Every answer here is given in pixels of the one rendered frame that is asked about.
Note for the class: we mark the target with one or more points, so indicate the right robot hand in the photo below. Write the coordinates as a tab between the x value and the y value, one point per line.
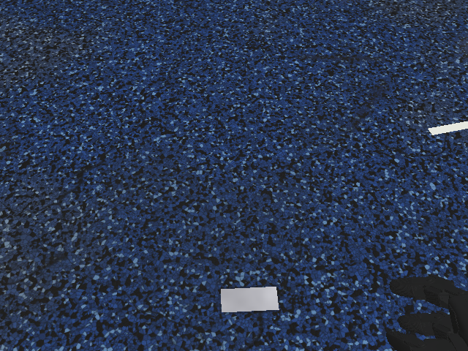
450	330

